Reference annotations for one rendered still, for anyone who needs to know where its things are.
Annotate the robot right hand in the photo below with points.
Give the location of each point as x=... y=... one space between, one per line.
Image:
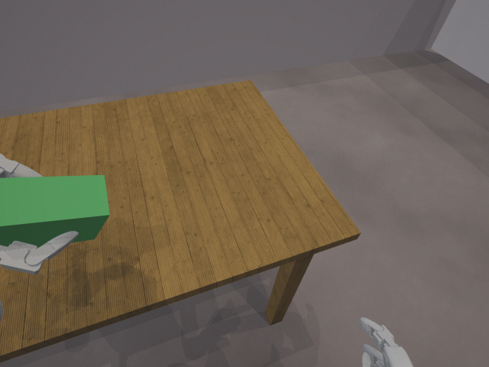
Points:
x=393 y=355

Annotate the sponge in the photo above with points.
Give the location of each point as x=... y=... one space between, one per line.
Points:
x=35 y=210

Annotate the table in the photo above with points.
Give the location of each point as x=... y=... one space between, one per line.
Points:
x=205 y=187

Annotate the robot left hand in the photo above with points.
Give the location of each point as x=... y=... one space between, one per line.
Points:
x=20 y=256

